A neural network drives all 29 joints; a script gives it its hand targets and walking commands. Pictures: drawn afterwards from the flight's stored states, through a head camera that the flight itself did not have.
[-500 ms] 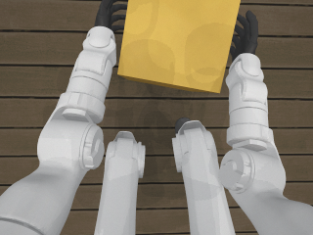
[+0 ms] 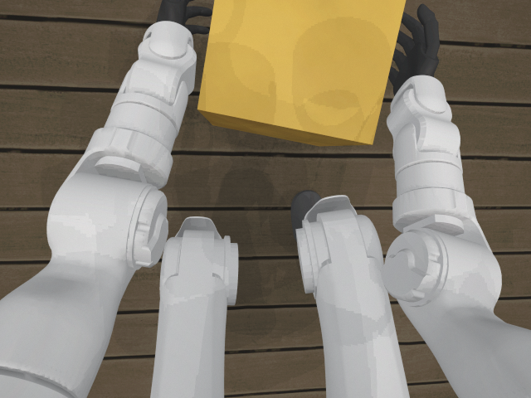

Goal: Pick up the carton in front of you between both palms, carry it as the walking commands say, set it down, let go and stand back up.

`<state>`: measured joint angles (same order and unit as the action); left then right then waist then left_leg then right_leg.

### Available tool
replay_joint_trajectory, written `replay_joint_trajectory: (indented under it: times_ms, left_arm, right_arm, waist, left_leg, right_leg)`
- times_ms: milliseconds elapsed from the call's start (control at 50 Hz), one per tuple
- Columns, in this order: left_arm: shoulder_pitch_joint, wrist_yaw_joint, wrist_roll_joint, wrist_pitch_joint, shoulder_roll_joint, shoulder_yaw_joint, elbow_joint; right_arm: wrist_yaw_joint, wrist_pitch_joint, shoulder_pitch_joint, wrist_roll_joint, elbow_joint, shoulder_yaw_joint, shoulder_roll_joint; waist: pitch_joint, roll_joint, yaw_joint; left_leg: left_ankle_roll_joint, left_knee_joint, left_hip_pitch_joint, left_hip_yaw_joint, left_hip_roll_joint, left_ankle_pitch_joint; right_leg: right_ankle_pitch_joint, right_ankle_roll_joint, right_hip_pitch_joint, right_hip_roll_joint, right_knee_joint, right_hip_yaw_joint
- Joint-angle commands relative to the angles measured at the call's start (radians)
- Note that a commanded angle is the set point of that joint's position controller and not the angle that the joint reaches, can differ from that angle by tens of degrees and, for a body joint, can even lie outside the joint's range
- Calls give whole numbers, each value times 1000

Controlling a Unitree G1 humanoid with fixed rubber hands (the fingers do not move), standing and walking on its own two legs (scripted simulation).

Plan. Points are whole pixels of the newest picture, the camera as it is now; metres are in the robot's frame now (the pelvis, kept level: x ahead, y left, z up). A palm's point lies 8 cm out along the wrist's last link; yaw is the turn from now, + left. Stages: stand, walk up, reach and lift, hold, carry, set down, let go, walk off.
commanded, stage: set down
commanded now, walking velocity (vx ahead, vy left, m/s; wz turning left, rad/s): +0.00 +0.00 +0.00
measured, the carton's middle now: (287, 66) +0.50 -0.09 -0.25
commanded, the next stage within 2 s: none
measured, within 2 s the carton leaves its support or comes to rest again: rests again in 0.32 s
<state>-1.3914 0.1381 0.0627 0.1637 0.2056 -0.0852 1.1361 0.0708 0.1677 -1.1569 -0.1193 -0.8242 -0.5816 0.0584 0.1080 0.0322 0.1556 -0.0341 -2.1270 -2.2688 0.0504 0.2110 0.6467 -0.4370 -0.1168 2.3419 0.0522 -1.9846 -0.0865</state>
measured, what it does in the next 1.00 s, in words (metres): stands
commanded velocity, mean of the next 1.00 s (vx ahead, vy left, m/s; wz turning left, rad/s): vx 0.00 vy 0.00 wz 0.00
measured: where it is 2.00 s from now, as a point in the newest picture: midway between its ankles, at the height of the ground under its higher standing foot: (258, 275)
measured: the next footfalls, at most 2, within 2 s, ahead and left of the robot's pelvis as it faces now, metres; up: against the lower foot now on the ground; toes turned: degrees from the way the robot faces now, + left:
none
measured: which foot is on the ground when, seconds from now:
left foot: down 0.00-1.00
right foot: down 0.00-1.00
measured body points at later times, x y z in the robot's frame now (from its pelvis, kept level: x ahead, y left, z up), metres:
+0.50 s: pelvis +0.00 +0.00 -0.01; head +0.35 +0.00 +0.26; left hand +0.55 +0.05 -0.20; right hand +0.47 -0.25 -0.18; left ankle +0.08 +0.10 -0.36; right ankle +0.14 -0.15 -0.36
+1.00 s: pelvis -0.01 -0.01 -0.02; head +0.36 +0.00 +0.23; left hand +0.55 +0.10 -0.22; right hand +0.45 -0.29 -0.21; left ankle +0.08 +0.10 -0.36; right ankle +0.14 -0.15 -0.36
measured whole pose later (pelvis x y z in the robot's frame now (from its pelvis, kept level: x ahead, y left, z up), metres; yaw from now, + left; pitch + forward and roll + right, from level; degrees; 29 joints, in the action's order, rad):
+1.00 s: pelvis -0.01 -0.01 -0.02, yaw +0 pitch +41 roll -4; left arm -1.44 0.07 -0.12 0.06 0.41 0.10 1.16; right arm 0.08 -0.05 -1.24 0.16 -1.17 -0.38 0.28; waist 0.29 -0.01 0.16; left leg -0.01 -2.19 -2.27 0.04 0.10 0.63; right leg -0.43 -0.06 2.33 -0.01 -2.05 -0.01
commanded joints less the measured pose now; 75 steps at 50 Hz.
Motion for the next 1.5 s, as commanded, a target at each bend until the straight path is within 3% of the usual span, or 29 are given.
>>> replay_joint_trajectory:
  times_ms: [0,280,520,660,700,780,820,860,980,1080,1200,1260,1320,1400,1480]
  left_arm:
    - [-465,-211,-61,-68,-828,198,-138]
    - [-458,-218,-40,-92,-712,168,-104]
    - [-362,-229,43,-77,-586,84,-12]
    - [-370,-222,55,-78,-486,79,-9]
    - [-370,-206,51,-85,-397,71,-14]
    - [-299,-89,2,-114,129,35,-34]
    - [-310,-60,-54,-118,216,77,-25]
    - [-330,-59,-106,-122,225,121,-34]
    - [-364,-76,-228,-131,198,230,-113]
    - [-318,-59,-215,-118,263,187,-207]
    - [-229,-49,-168,-47,305,108,-363]
    - [-195,-62,-161,-15,291,73,-324]
    - [-167,-83,-155,-17,269,42,-249]
    - [-141,-104,-130,-34,267,5,-173]
    - [-117,-116,-98,-42,269,-16,-161]
  right_arm:
    - [-230,-20,-556,53,14,364,-685]
    - [-219,-51,-520,42,-79,292,-609]
    - [-210,-64,-499,37,-143,234,-485]
    - [-194,-76,-455,29,-184,179,-391]
    - [-176,-89,-419,29,-205,147,-316]
    - [-44,-163,-220,62,-280,44,172]
    - [2,-199,-216,124,-288,73,268]
    - [17,-224,-227,180,-291,112,300]
    - [8,-246,-254,349,-222,254,285]
    - [28,-226,-189,415,-106,305,312]
    - [88,-148,-68,362,114,287,331]
    - [101,-109,-46,313,157,266,286]
    - [97,-98,-50,285,171,268,230]
    - [80,-91,-39,268,172,278,190]
    - [70,-82,7,245,173,262,175]
  waist:
    - [-949,153,60]
    - [-836,147,41]
    - [-689,116,-5]
    - [-653,114,4]
    - [-660,110,13]
    - [-690,114,34]
    - [-715,124,50]
    - [-745,140,64]
    - [-892,155,67]
    - [-1119,169,44]
    - [-1301,149,62]
    - [-1148,104,70]
    - [-1035,64,59]
    - [-1020,34,36]
    - [-1068,40,35]
  left_leg:
    - [31,258,309,-48,-35,-311]
    - [41,227,246,-31,-53,-315]
    - [58,213,198,-18,-67,-249]
    - [60,210,216,-7,-84,-211]
    - [54,212,231,-4,-94,-207]
    - [23,220,304,-4,-138,-196]
    - [20,214,335,15,-151,-209]
    - [18,202,366,27,-161,-238]
    - [16,164,452,21,-191,-344]
    - [16,148,580,-26,-183,-338]
    - [25,230,628,-89,-146,-194]
    - [41,289,531,-92,-135,-103]
    - [49,330,452,-85,-131,-86]
    - [50,390,424,-86,-126,-99]
    - [47,457,468,-91,-123,-118]
  right_leg:
    - [323,64,-594,36,19,183]
    - [322,71,-531,32,-10,153]
    - [233,79,-451,28,-16,138]
    - [192,77,-441,18,-21,143]
    - [192,71,-457,9,-24,151]
    - [201,46,-506,-34,-23,165]
    - [220,51,-515,-52,-17,162]
    - [259,60,-516,-61,-17,155]
    - [382,65,-583,-75,-16,148]
    - [421,59,-737,-59,7,153]
    - [336,63,-939,-27,103,180]
    - [251,59,-909,-20,166,179]
    - [232,52,-878,-17,212,168]
    - [251,40,-893,-10,262,163]
    - [269,35,-926,-5,321,169]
